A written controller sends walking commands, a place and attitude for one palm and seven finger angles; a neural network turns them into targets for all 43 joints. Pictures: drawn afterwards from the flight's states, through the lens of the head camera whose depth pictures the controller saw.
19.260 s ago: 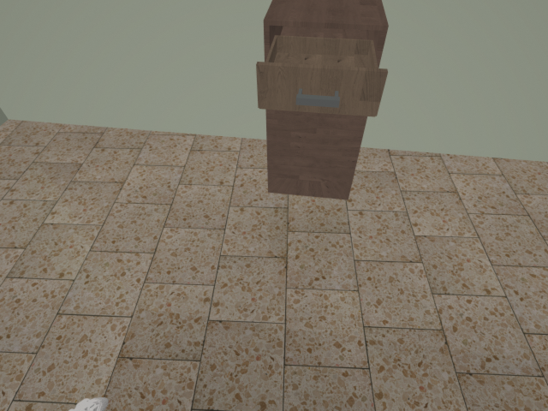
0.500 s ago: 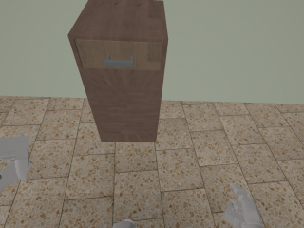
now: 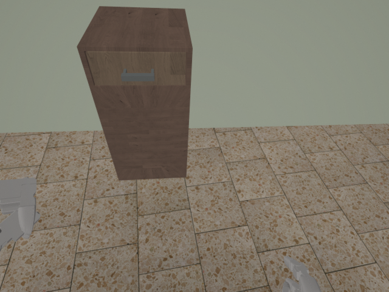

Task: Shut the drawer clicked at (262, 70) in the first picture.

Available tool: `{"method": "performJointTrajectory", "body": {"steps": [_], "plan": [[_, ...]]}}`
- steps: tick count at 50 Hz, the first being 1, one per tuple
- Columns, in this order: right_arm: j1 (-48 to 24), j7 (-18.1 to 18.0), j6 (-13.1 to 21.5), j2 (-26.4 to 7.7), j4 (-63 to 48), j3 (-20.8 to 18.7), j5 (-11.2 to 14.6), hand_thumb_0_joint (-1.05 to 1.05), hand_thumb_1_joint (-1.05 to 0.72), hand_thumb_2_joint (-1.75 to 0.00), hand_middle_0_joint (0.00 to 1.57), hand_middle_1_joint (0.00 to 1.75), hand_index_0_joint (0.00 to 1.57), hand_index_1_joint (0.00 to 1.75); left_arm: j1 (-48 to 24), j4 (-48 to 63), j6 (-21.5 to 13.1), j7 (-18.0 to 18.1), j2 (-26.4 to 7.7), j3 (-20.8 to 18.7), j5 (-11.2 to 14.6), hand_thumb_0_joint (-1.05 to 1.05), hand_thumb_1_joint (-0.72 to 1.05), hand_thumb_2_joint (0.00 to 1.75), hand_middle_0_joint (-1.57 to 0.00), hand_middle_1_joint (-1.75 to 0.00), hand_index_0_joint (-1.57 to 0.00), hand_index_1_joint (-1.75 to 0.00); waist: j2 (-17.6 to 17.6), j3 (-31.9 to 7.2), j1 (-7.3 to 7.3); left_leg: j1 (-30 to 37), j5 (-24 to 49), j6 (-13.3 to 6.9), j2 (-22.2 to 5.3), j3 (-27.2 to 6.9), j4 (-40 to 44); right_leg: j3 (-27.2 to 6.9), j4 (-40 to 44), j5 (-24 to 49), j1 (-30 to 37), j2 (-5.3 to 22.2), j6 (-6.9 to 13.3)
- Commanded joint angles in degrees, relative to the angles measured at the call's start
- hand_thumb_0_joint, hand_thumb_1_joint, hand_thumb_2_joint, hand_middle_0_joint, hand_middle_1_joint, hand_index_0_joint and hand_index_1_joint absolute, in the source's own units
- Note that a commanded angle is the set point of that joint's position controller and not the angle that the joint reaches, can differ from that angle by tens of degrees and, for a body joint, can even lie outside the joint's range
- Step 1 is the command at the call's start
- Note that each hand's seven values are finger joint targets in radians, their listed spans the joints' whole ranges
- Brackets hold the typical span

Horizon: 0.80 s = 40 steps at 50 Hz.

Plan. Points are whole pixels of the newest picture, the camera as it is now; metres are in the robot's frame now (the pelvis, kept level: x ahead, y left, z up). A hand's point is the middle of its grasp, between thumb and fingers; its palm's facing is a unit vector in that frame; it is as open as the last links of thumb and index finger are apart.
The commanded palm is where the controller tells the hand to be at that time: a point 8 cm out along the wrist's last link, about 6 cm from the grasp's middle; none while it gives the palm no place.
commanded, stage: stop stepping back and stand still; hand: left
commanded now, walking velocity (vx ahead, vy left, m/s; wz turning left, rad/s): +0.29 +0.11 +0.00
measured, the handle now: (138, 74) +0.86 +0.26 -0.01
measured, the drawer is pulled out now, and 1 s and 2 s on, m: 0.00 0.00 0.00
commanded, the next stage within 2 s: let the arm hang, fingers relaxed in 0.70 s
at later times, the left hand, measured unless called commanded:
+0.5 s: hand out of the picture +0.16 +0.27 +0.17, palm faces +0.44 -0.80 -0.40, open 3.2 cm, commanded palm +0.09 +0.31 +0.19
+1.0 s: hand out of the picture +0.09 +0.26 -0.11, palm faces +0.08 -0.94 -0.33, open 3.0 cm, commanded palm none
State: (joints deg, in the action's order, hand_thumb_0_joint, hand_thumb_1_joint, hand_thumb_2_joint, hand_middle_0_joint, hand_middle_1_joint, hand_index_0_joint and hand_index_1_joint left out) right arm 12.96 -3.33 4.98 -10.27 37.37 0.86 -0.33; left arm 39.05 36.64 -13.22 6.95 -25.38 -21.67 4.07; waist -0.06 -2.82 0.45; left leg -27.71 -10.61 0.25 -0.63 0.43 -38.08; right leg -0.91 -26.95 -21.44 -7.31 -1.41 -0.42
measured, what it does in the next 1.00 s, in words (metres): steps on the spot: left foot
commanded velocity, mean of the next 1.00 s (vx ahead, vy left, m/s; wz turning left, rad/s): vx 0.04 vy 0.01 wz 0.00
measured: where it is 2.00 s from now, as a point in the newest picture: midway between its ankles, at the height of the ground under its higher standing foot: outside the picture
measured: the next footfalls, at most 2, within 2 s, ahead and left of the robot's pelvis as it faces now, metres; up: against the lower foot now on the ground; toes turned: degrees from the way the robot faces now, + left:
left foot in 0.02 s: +0.06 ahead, +0.13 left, +0.00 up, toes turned +4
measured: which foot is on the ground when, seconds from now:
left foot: up 0.00-0.00, down 0.02-1.00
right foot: down 0.00-1.00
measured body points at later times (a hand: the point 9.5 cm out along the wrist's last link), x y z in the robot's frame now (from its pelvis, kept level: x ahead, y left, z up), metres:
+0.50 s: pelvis -0.03 +0.02 +0.00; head -0.04 +0.03 +0.45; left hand +0.13 +0.31 +0.19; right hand +0.13 -0.22 -0.08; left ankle +0.02 +0.13 -0.73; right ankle -0.06 -0.11 -0.73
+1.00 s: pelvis -0.04 +0.03 +0.00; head -0.05 +0.02 +0.45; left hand +0.08 +0.31 -0.09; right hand +0.10 -0.23 -0.12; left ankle +0.02 +0.13 -0.73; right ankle -0.06 -0.10 -0.73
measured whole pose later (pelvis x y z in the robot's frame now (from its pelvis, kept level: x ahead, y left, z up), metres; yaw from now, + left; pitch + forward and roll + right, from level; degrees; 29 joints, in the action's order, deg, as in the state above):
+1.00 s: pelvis -0.04 +0.03 +0.00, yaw +3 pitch -1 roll -1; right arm 7.9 0.7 0.6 -16.3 48.7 -0.5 -1.0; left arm 15.2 -34.3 2.4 0.6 -15.2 -3.1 -1.7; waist 2.1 -0.2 1.3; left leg -21.2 -11.6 -2.3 0.9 1.6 -33.4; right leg 2.5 -33.8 -19.9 -13.2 1.9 -1.1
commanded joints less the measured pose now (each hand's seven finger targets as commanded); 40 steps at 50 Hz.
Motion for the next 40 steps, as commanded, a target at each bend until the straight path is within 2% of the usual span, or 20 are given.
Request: {"method": "performJointTrajectory", "body": {"steps": [1,3,4,6,7,9,10,11,12,13,15,18,20,23,25,27,31,33,39,40], "plan": [[-6.7,-2.3,3.9,-8.1,-9.1,-2.5,0.9,0.00,-0.90,-0.90,0.20,0.30,0.20,0.30,-4.8,3.3,-1.4,2.3,-5.2,-5.5,-1.1,0.00,0.90,0.90,-1.40,-1.60,-1.40,-1.60,-1.7,5.1,0.98,14.7,-0.2,-1.9,-1.9,-1.5,11.1,-1.9,8.0,4.3,-14.7,10.0,3.7],[-6.2,-2.7,4.7,-9.1,-9.7,-2.6,0.4,0.00,-0.90,-0.90,0.20,0.30,0.20,0.30,-6.0,5.0,-2.4,2.3,-6.4,-6.1,-1.5,0.00,0.90,0.90,-1.40,-1.60,-1.40,-1.60,4.7,1.8,0.52,18.5,8.3,-3.7,-4.8,-7.0,14.6,1.0,0.5,11.2,-12.2,5.2,1.4],[-5.8,-2.6,4.8,-8.7,-9.5,-2.2,0.2,0.00,-0.90,-0.90,0.20,0.30,0.20,0.30,-6.3,7.0,-2.9,2.1,-6.5,-5.5,-1.5,0.00,0.90,0.90,-1.40,-1.60,-1.40,-1.60,11.2,-0.8,0.67,19.6,6.3,-3.8,-6.9,-11.9,18.6,3.2,-4.4,6.8,-12.0,3.2,0.4],[-5.6,-2.4,5.7,-8.9,-9.6,-2.6,-0.2,0.00,-0.90,-0.90,0.20,0.30,0.20,0.30,-6.9,9.4,-3.3,2.2,-5.8,-4.8,-2.0,0.00,0.90,0.90,-1.40,-1.60,-1.40,-1.60,12.8,-1.0,0.31,14.2,-11.8,-5.1,-10.7,-19.8,27.9,2.8,-10.9,-5.2,-9.0,0.7,0.1],[-6.2,-2.3,5.9,-8.6,-9.9,-2.5,-0.2,0.00,-0.90,-0.90,0.20,0.30,0.20,0.30,-6.9,10.3,-3.1,2.4,-6.6,-5.4,-2.1,0.00,0.90,0.90,-1.40,-1.60,-1.40,-1.60,10.7,0.0,-0.34,9.3,-19.2,-5.8,-10.8,-19.3,30.0,2.5,-9.6,-6.3,-5.9,1.1,0.7],[-6.2,-1.8,5.7,-8.6,-10.4,-2.6,-0.2,0.00,-0.90,-0.90,0.20,0.30,0.20,0.30,-3.0,9.7,-3.0,2.6,-6.2,-6.3,-2.5,0.00,0.90,0.90,-1.40,-1.60,-1.40,-1.60,9.9,0.0,-0.79,4.1,-19.8,-3.9,-7.1,-11.9,26.0,3.3,1.0,-3.4,1.0,1.6,1.8],[-6.0,-1.6,5.2,-8.5,-10.6,-2.9,-0.3,0.00,-0.90,-0.90,0.20,0.30,0.20,0.30,-0.8,8.8,-2.9,2.5,-6.2,-6.6,-2.4,0.00,0.90,0.90,-1.40,-1.60,-1.40,-1.60,6.2,-0.3,-0.49,3.4,-16.9,-2.1,-3.4,-7.7,19.7,0.8,5.9,-4.5,1.2,3.3,3.0],[-6.1,-1.3,4.6,-8.2,-11.0,-3.4,-0.4,0.00,-0.90,-0.90,0.20,0.30,0.20,0.30,0.2,8.3,-3.0,2.3,-6.7,-7.2,-2.0,0.00,0.90,0.90,-1.40,-1.60,-1.40,-1.60,-0.8,-0.3,-0.17,4.9,-12.3,-0.9,0.1,-3.7,7.7,-7.9,11.7,-13.0,-4.2,8.8,5.9],[-5.6,-1.0,3.8,-8.6,-10.0,-4.0,-0.2,0.00,-0.90,-0.90,0.20,0.30,0.20,0.30,0.6,8.0,-3.0,2.4,-7.9,-8.2,-1.4,0.00,0.90,0.90,-1.40,-1.60,-1.40,-1.60,-10.3,0.9,-0.56,4.0,-9.7,-0.1,1.5,-2.0,-7.1,-18.7,18.2,-21.6,-10.8,17.1,10.2],[-4.7,-1.0,3.2,-8.4,-9.3,-4.2,0.0,0.00,-0.90,-0.90,0.20,0.30,0.20,0.30,-1.4,7.1,-2.8,2.6,-6.5,-7.6,-1.1,0.00,0.90,0.90,-1.40,-1.60,-1.40,-1.60,-12.2,4.5,-0.16,-1.4,-8.0,-0.1,0.6,-1.9,-15.4,-21.5,19.2,-17.6,-12.3,20.9,12.4],[-3.5,-0.9,3.8,-8.1,-8.8,-3.6,0.2,0.00,-0.90,-0.90,0.20,0.30,0.20,0.30,-5.2,5.5,-3.6,2.6,-5.3,-6.7,-1.6,0.00,0.90,0.90,-1.40,-1.60,-1.40,-1.60,-5.9,4.7,1.29,-2.1,-8.4,-0.8,-2.6,-2.5,-11.0,-13.1,13.0,-0.7,-8.7,18.8,11.2],[-4.3,-2.0,4.7,-7.6,-8.5,-2.9,0.3,0.00,-0.90,-0.90,0.20,0.30,0.20,0.30,-8.3,3.0,-3.4,2.9,-4.0,-4.3,-2.5,0.00,0.90,0.90,-1.40,-1.60,-1.40,-1.60,-0.8,4.6,1.12,13.6,-3.8,-2.1,-1.5,1.5,8.8,-4.6,5.8,-0.2,-13.5,12.1,6.0],[-5.1,-2.7,5.4,-9.1,-9.6,-3.4,0.3,0.00,-0.90,-0.90,0.20,0.30,0.20,0.30,-9.4,5.7,-3.7,3.0,-3.8,-3.7,-2.5,0.00,0.90,0.90,-1.40,-1.60,-1.40,-1.60,8.4,3.6,0.23,17.7,-3.0,-4.7,-6.8,-7.5,15.4,-0.3,-2.0,1.4,-14.9,5.0,1.9],[-4.8,-2.6,6.2,-8.0,-9.7,-2.5,-0.1,0.00,-0.90,-0.90,0.20,0.30,0.20,0.30,-9.5,8.8,-4.0,2.4,-4.9,-4.9,-2.5,0.00,0.90,0.90,-1.40,-1.60,-1.40,-1.60,10.4,0.9,0.50,15.8,-2.0,-7.0,-12.0,-18.0,22.2,3.2,-11.3,-0.5,-12.5,1.3,-0.4],[-4.7,-2.0,6.7,-7.9,-9.2,-2.4,-0.4,0.00,-0.90,-0.90,0.20,0.30,0.20,0.30,-8.3,9.3,-4.0,2.5,-5.3,-5.6,-2.7,0.00,0.90,0.90,-1.40,-1.60,-1.40,-1.60,8.0,0.0,-0.12,15.1,3.8,-7.8,-12.9,-16.3,21.5,2.3,-9.7,-2.3,-9.9,2.3,-0.3],[-5.1,-1.3,6.9,-8.2,-9.4,-2.2,-0.2,0.00,-0.90,-0.90,0.20,0.30,0.20,0.30,-4.7,8.8,-3.6,2.4,-5.0,-5.9,-2.7,0.00,0.90,0.90,-1.40,-1.60,-1.40,-1.60,6.7,-2.1,-0.69,14.0,7.0,-5.3,-9.4,-9.0,16.9,2.4,-0.6,5.1,-4.4,2.5,0.0],[-5.3,-0.4,5.2,-7.3,-9.8,-2.6,0.1,0.00,-0.90,-0.90,0.20,0.30,0.20,0.30,-1.3,7.1,-3.1,2.1,-4.5,-6.3,-1.5,0.00,0.90,0.90,-1.40,-1.60,-1.40,-1.60,-3.8,-0.9,0.53,13.1,-0.8,-1.4,-2.1,-1.9,7.9,-7.5,8.8,8.0,-7.4,8.5,3.7],[-5.7,-0.7,4.4,-6.9,-9.8,-2.4,0.2,0.00,-0.90,-0.90,0.20,0.30,0.20,0.30,-1.8,6.0,-2.7,2.2,-4.2,-6.1,-1.2,0.00,0.90,0.90,-1.40,-1.60,-1.40,-1.60,-1.9,-0.3,0.74,14.8,1.2,-1.2,-2.2,-1.5,8.1,-6.8,8.6,10.0,-9.2,8.9,3.8],[-6.3,-2.1,4.3,-7.5,-10.5,-2.2,0.2,0.00,-0.90,-0.90,0.20,0.30,0.20,0.30,-4.8,5.4,-2.5,1.9,-4.0,-4.9,-1.7,0.00,0.90,0.90,-1.40,-1.60,-1.40,-1.60,4.4,-1.7,-0.12,18.0,8.6,-2.3,-5.5,-5.2,16.3,0.3,3.7,12.6,-6.1,3.2,0.3],[-8.5,3.5,6.0,-19.8,3.3,-6.0,0.9,0.00,-0.90,-0.90,0.20,0.30,0.20,0.30,-11.6,-41.6,6.9,-6.1,2.7,15.8,-6.6,0.00,0.90,0.90,-1.40,-1.60,-1.40,-1.60,6.5,2.0,1.74,11.6,21.3,-3.5,-6.6,-7.2,7.4,2.2,-6.0,19.8,-11.8,7.1,0.9]]}}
